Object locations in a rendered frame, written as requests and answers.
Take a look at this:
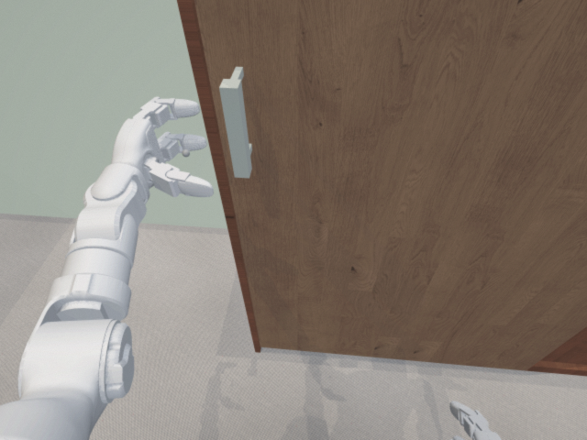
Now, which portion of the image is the left robot upper arm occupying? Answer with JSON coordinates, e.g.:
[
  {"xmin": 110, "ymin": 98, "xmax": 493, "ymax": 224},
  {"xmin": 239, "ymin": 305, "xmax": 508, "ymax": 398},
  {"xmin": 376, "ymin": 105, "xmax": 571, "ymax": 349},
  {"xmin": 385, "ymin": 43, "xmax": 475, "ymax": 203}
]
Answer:
[{"xmin": 0, "ymin": 319, "xmax": 134, "ymax": 440}]

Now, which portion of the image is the robot right hand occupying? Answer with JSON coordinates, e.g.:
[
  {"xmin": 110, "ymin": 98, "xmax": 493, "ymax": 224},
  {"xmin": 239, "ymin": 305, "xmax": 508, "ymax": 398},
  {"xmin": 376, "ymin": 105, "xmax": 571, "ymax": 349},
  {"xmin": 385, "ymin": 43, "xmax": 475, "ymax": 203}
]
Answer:
[{"xmin": 449, "ymin": 401, "xmax": 502, "ymax": 440}]

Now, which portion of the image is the robot left forearm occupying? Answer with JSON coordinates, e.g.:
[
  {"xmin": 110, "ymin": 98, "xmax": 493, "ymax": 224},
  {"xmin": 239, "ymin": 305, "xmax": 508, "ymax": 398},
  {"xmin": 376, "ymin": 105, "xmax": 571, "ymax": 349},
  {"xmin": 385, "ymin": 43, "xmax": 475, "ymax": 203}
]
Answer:
[{"xmin": 17, "ymin": 163, "xmax": 150, "ymax": 398}]

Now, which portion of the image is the handle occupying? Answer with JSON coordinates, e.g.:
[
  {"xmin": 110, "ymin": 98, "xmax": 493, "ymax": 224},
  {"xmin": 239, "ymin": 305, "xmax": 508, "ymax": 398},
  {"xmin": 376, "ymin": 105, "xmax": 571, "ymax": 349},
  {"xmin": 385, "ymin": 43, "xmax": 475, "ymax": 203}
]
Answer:
[{"xmin": 219, "ymin": 67, "xmax": 252, "ymax": 178}]

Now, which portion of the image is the wardrobe door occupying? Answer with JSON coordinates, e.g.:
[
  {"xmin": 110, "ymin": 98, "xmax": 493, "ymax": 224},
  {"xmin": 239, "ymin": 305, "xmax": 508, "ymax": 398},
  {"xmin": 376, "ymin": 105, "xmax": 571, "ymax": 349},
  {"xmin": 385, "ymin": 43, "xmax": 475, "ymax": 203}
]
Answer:
[
  {"xmin": 540, "ymin": 326, "xmax": 587, "ymax": 365},
  {"xmin": 194, "ymin": 0, "xmax": 587, "ymax": 371}
]

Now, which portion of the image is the robot left hand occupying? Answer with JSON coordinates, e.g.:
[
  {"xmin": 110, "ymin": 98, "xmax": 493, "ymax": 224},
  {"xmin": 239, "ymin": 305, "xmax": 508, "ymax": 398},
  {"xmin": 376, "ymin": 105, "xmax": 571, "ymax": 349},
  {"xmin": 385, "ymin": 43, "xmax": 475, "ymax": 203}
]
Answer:
[{"xmin": 111, "ymin": 96, "xmax": 214, "ymax": 197}]

